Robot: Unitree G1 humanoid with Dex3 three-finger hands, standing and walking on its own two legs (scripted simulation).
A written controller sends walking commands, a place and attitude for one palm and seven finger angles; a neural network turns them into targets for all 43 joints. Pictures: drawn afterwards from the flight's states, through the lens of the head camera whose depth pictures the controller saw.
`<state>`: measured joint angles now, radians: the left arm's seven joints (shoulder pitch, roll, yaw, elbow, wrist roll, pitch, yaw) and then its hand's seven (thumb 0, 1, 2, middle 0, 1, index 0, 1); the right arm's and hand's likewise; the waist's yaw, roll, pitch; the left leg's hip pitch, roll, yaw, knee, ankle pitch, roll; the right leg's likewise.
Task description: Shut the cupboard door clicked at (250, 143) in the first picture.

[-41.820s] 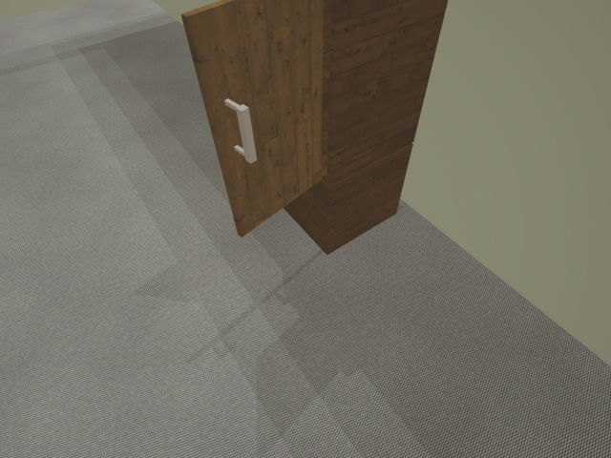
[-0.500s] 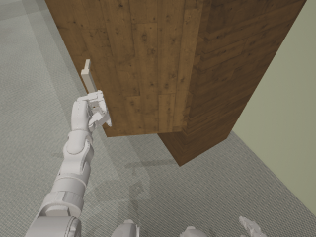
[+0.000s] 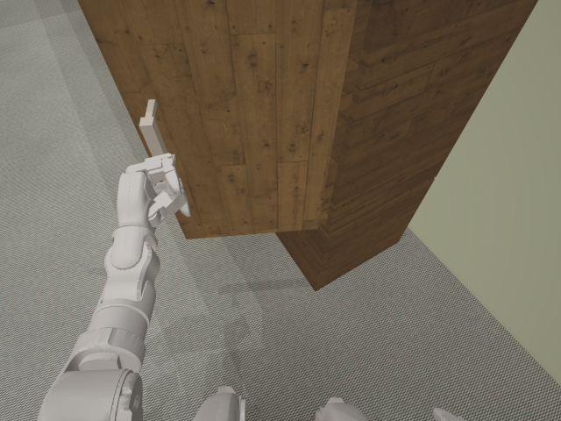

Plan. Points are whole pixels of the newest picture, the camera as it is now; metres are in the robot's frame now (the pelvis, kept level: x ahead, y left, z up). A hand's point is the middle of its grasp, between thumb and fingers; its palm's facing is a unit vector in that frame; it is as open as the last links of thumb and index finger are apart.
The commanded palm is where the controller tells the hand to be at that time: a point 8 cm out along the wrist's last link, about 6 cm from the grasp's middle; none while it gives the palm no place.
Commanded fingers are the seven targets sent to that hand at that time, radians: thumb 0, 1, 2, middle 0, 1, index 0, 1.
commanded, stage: push the door shut along its arc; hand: left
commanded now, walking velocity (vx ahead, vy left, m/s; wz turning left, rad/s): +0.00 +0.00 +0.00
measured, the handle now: (161, 145) +0.52 +0.20 +0.07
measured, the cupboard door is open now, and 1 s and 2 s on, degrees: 64 49 35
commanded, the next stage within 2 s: pull the fist back off the door in 1.70 s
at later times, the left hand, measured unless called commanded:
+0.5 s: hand (183, 163) +0.48 +0.16 +0.08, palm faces -0.02 -1.00 -0.02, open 3.1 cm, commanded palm +0.46 +0.20 +0.07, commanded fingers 0.00 0.90 0.90 -1.30 -1.50 -1.30 -1.50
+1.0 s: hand (200, 139) +0.53 +0.14 +0.07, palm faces -0.13 -0.99 +0.00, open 3.1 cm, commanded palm +0.53 +0.19 +0.07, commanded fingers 0.00 0.90 0.90 -1.30 -1.50 -1.30 -1.50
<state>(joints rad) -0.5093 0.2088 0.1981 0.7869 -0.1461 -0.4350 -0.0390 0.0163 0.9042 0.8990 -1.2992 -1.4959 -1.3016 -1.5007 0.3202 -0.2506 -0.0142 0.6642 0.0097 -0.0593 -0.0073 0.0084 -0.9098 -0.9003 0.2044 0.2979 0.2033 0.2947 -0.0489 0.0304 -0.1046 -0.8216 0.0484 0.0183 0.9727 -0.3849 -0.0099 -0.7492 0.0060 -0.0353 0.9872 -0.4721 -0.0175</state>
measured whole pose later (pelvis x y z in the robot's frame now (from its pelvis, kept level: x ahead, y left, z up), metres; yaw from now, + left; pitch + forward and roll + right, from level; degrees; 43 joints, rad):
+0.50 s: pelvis +0.00 +0.01 -0.01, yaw +0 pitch +17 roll -1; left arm -0.82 0.35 0.26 1.10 -0.14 -0.40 -0.18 0.02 0.90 0.90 -1.32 -1.50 -1.30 -1.50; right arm 0.35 -0.26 0.00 0.67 0.01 -0.03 -0.01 0.01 -0.91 -0.90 0.21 0.30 0.20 0.29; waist -0.10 0.04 -0.11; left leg -0.94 0.05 0.01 1.04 -0.40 0.00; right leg -0.86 0.01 -0.04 1.04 -0.48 -0.01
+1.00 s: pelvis +0.00 +0.02 -0.03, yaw -2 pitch +22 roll -3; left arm -1.06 0.49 0.33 1.27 -0.08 -0.35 -0.25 0.02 0.90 0.90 -1.30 -1.50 -1.30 -1.50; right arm 0.39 -0.27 0.02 0.67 0.00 -0.03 0.01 0.00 -0.91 -0.90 0.21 0.30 0.20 0.29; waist -0.20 0.05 -0.11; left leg -1.08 0.07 0.00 1.11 -0.42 0.01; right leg -0.98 0.02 -0.04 1.08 -0.48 0.00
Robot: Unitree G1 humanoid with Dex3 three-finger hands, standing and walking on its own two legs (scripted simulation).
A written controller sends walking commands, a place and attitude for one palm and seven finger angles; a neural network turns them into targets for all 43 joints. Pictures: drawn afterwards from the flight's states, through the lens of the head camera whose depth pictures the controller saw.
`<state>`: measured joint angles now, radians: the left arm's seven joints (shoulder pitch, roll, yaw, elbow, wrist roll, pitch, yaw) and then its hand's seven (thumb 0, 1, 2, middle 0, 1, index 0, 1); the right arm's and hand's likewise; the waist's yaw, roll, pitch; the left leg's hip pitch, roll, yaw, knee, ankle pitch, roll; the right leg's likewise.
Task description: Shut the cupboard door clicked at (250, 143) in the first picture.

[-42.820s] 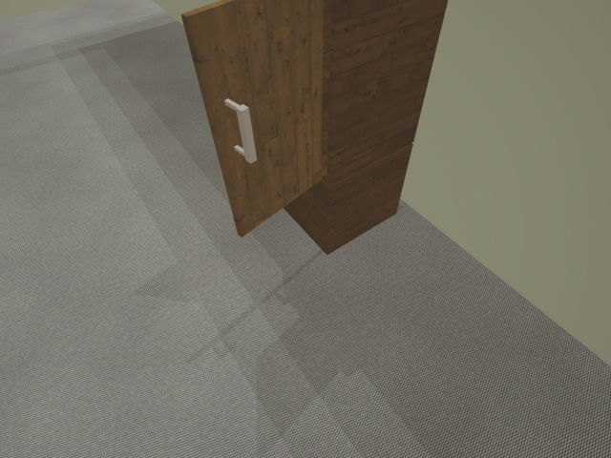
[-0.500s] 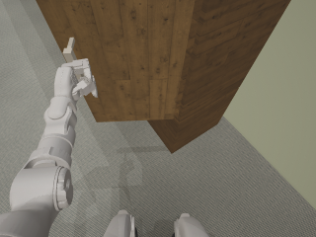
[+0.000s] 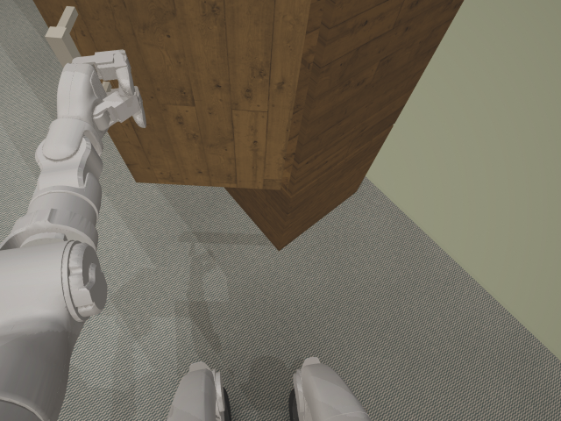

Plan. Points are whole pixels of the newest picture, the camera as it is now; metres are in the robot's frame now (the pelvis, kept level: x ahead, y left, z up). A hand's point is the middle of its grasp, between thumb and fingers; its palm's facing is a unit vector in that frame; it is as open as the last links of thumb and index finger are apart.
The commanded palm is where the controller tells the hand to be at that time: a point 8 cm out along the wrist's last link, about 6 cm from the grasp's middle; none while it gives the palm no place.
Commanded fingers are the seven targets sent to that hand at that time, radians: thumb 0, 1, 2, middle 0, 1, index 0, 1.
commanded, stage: push the door shut along its arc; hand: left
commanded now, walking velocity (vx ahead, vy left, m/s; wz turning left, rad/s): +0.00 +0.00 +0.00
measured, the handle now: (85, 67) +0.60 +0.21 +0.10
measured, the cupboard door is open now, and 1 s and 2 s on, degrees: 49 35 35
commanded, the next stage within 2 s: pull the fist back off the door in 0.70 s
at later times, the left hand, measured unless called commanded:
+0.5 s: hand (160, 66) +0.58 +0.11 +0.11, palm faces -0.24 -0.97 -0.01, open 3.0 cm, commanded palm +0.58 +0.15 +0.10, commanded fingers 0.00 0.90 0.90 -1.30 -1.50 -1.30 -1.50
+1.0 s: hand (166, 57) +0.63 +0.10 +0.09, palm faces +0.16 -0.99 +0.04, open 2.8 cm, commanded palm +0.60 +0.11 +0.10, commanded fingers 0.00 0.90 0.90 -1.30 -1.50 -1.30 -1.50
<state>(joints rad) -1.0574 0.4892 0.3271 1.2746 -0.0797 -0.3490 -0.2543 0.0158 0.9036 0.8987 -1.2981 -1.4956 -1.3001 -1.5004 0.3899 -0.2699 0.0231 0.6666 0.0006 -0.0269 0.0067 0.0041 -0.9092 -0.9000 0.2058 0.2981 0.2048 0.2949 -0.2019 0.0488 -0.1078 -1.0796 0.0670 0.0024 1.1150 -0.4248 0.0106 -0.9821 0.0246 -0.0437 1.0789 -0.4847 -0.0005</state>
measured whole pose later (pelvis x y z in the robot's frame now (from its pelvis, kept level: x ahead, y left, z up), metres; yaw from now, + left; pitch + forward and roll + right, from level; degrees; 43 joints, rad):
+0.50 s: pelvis +0.00 +0.00 -0.01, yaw -1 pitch +26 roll -4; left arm -1.27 0.59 0.34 1.35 -0.02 -0.27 -0.34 -0.01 0.89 0.91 -1.30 -1.50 -1.30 -1.50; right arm 0.42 -0.27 0.04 0.65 -0.02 -0.02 0.01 0.00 -0.91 -0.90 0.21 0.30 0.20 0.29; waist -0.27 0.07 -0.10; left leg -1.19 0.08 0.00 1.18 -0.45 0.01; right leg -1.09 0.04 -0.04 1.12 -0.50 0.00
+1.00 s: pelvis +0.00 +0.01 -0.03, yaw -1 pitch +32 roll -6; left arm -1.42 0.52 0.39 1.32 0.09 -0.17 0.17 -0.02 0.83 0.89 -1.30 -1.50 -1.30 -1.50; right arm 0.47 -0.24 0.05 0.64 -0.11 -0.05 0.08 0.00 -0.91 -0.90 0.20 0.30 0.20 0.29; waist -0.30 0.08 -0.11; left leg -1.36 0.07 -0.03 1.25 -0.45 0.01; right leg -1.24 0.04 -0.07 1.19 -0.51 0.01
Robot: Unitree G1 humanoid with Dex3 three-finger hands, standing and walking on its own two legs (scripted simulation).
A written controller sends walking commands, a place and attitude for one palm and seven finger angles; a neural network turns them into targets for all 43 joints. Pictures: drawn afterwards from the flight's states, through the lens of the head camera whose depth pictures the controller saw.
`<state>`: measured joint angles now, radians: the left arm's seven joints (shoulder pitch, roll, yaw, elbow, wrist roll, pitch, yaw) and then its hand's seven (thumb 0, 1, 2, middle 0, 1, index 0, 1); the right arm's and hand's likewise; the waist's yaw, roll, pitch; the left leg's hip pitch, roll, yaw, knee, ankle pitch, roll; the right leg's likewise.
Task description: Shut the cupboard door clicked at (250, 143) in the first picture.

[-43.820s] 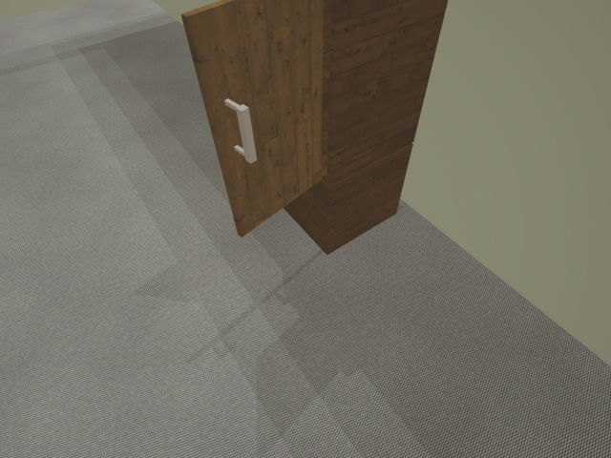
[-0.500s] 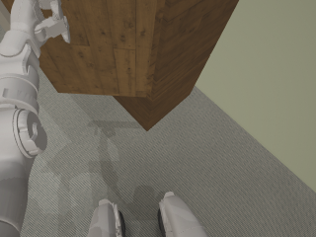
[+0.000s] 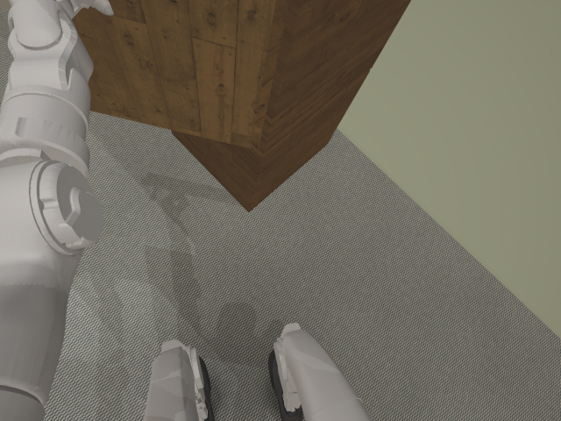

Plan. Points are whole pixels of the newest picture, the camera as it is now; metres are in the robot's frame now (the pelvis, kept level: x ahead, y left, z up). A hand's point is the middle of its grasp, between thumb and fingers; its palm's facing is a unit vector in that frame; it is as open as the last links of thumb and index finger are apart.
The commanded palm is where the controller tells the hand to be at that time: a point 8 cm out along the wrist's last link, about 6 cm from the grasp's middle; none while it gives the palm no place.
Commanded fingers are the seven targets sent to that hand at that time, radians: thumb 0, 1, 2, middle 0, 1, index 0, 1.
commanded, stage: pull the fist back off the door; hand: left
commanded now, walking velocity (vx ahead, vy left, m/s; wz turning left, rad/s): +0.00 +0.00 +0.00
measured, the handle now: out of the picture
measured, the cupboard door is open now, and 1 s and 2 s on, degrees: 35 35 35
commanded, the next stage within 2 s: draw the hand back to the body in 0.68 s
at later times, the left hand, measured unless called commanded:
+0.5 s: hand (120, 22) +0.56 +0.09 +0.12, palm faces +0.16 -0.99 -0.04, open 3.1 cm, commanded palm +0.52 +0.13 +0.13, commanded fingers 0.00 0.90 0.90 -1.30 -1.50 -1.30 -1.50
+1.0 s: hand (99, 52) +0.49 +0.10 +0.15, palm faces +0.21 -0.98 -0.05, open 3.1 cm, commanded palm +0.44 +0.15 +0.16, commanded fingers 0.00 0.90 0.90 -1.30 -1.50 -1.30 -1.50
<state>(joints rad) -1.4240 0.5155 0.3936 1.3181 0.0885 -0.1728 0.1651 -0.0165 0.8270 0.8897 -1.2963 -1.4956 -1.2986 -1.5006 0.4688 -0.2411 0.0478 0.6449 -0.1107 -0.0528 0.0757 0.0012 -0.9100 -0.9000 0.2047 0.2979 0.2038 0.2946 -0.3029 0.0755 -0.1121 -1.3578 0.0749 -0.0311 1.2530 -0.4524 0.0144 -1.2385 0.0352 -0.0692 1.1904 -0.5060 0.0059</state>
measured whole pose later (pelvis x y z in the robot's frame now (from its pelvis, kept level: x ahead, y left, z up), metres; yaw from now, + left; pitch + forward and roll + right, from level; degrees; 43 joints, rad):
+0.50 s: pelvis +0.04 -0.02 +0.05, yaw +2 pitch +24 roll -2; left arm -0.97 0.26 0.30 1.17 0.03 -0.42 0.18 0.01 0.90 0.90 -1.30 -1.50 -1.30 -1.50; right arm 0.46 -0.26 -0.03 0.65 -0.08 0.02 0.11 0.00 -0.91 -0.90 0.20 0.30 0.20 0.29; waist -0.19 0.05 -0.13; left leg -1.01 0.07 0.00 1.04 -0.44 -0.01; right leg -0.92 0.03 -0.04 1.02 -0.51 -0.02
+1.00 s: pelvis +0.03 -0.03 +0.07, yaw +1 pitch +17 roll +1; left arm -0.68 0.18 0.29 0.92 -0.03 -0.42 0.15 0.02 0.90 0.90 -1.30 -1.49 -1.30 -1.50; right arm 0.40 -0.23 -0.02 0.61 -0.03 0.05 0.06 0.00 -0.91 -0.90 0.20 0.30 0.20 0.29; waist -0.11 0.06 -0.13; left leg -0.80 0.06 0.04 0.91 -0.39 -0.02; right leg -0.76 0.03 0.00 0.94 -0.48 -0.03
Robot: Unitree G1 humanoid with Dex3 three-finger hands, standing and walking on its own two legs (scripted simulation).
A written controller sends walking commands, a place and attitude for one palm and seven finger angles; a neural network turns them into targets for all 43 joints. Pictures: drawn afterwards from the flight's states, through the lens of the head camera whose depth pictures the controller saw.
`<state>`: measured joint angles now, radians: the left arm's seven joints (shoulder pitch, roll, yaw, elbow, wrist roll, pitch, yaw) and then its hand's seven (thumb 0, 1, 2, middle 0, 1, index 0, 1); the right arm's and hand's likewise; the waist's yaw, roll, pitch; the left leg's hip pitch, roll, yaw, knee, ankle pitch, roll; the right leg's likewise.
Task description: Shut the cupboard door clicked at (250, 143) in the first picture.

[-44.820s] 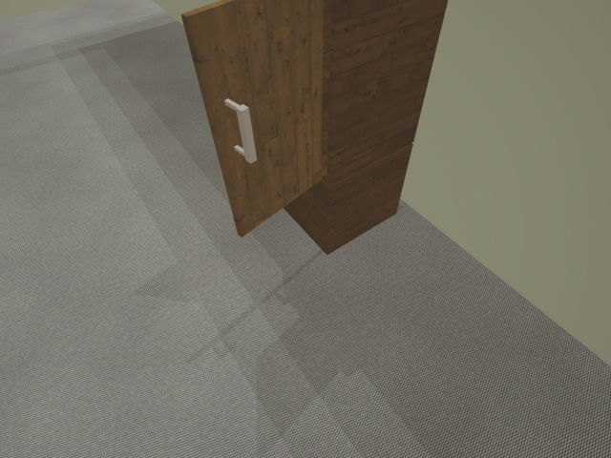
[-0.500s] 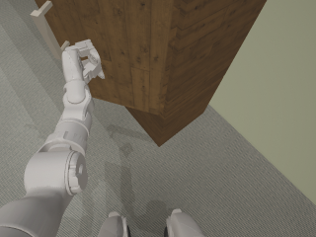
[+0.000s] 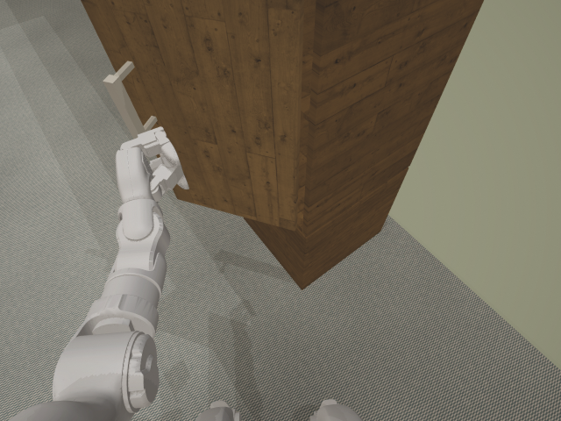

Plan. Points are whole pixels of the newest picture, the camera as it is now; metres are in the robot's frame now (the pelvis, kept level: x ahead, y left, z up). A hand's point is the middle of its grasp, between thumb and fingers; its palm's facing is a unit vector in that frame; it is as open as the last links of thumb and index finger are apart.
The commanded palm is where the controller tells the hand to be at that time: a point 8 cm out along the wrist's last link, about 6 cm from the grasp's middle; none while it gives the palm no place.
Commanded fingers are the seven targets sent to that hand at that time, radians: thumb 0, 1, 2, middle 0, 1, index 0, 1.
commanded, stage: draw the hand back to the body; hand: left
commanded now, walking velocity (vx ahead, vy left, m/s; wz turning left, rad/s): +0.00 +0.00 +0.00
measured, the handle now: (134, 104) +0.64 +0.23 +0.06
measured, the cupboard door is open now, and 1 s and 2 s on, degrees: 35 35 35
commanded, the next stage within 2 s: step back with the hand held close in 1.38 s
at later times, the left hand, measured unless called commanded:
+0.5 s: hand (64, 248) +0.31 +0.21 +0.15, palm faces +0.17 -0.96 -0.22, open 3.1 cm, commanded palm +0.27 +0.25 +0.16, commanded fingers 0.00 0.90 0.90 -0.86 -1.02 -0.86 -1.02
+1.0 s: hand out of the picture +0.20 +0.30 +0.22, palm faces +0.46 -0.78 -0.41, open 6.1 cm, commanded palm +0.15 +0.34 +0.23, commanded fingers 0.00 0.90 0.90 -0.20 -0.30 -0.20 -0.30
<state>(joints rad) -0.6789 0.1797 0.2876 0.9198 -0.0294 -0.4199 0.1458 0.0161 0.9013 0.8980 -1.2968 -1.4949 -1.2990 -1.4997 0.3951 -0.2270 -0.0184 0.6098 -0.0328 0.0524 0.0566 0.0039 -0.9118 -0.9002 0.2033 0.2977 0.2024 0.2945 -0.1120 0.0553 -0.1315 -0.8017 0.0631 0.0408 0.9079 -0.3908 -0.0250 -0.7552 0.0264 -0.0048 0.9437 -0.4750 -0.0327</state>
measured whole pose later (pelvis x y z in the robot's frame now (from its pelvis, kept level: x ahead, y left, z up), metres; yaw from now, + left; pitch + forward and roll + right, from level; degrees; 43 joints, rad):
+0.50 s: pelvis +0.00 +0.02 +0.05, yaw +1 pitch +1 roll +0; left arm -0.03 0.27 0.09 0.16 -0.09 -0.13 0.05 0.02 0.90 0.90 -1.11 -1.28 -1.11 -1.29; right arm 0.19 -0.23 0.01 0.55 0.05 0.03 -0.07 0.01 -0.91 -0.90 0.20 0.30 0.20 0.29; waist 0.00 0.05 -0.05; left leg -0.32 0.02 0.04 0.58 -0.27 0.00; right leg -0.26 0.00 -0.01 0.59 -0.34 0.00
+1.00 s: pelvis +0.02 +0.03 +0.06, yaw +2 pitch -3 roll +0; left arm 0.45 0.36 0.34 -0.36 -0.08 -0.06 0.09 0.01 0.90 0.90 -0.44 -0.55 -0.44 -0.56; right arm 0.21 -0.22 0.04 0.61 0.02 -0.04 -0.06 0.01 -0.91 -0.90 0.21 0.30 0.21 0.30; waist 0.06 0.08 0.00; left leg -0.14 0.00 0.03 0.42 -0.22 0.01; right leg -0.06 -0.02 -0.02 0.39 -0.28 0.02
